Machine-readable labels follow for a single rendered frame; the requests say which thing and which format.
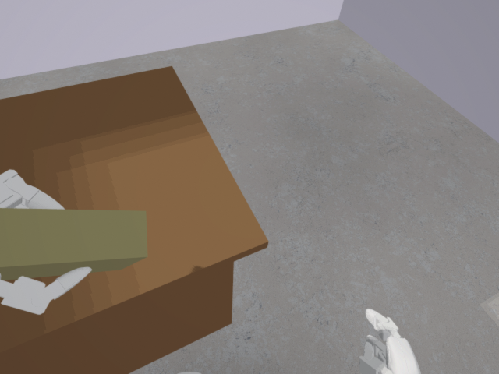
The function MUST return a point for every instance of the table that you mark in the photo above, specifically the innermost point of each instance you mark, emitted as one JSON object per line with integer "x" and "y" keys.
{"x": 132, "y": 142}

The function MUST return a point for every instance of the robot left hand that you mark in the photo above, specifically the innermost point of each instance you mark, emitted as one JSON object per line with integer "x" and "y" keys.
{"x": 28, "y": 294}

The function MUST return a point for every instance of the sponge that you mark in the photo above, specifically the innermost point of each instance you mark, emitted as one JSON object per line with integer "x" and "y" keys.
{"x": 52, "y": 242}

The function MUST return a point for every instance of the robot right hand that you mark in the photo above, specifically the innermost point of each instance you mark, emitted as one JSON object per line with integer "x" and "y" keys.
{"x": 396, "y": 357}

